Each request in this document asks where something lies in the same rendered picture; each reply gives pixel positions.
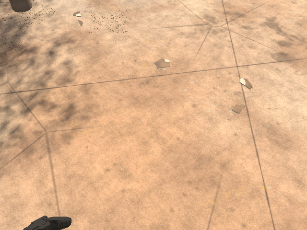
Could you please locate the robot left hand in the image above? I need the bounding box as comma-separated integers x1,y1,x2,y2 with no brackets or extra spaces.
23,216,72,230

